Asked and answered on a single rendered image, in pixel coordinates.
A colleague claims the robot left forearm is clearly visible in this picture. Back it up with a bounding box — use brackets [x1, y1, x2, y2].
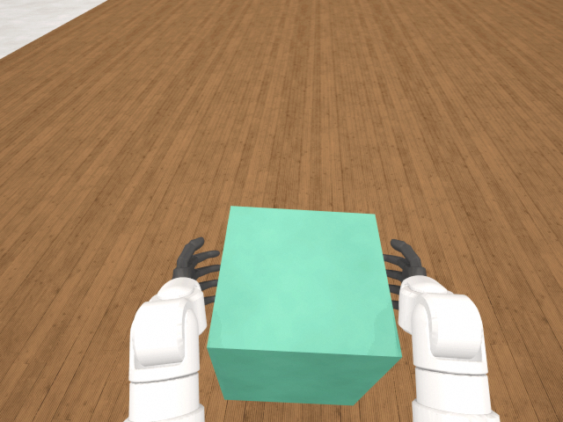
[123, 277, 207, 422]

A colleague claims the robot left hand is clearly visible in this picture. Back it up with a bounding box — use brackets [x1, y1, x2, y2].
[172, 237, 221, 305]

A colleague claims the robot right forearm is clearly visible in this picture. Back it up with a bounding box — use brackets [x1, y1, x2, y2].
[398, 275, 500, 422]

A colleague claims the carton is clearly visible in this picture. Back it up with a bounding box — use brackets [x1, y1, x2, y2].
[207, 206, 402, 405]

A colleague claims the robot right hand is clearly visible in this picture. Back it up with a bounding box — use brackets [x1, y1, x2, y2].
[383, 239, 427, 310]

